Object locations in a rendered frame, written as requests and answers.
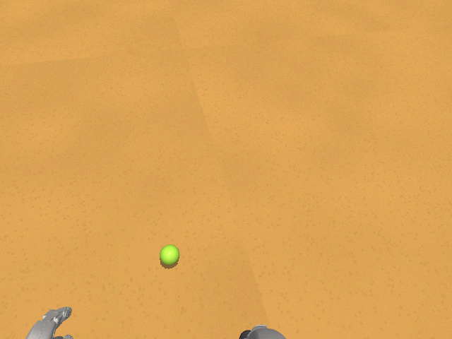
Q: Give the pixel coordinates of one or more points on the ball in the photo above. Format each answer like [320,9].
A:
[169,254]

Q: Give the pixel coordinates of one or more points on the left robot hand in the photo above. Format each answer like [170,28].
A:
[46,328]

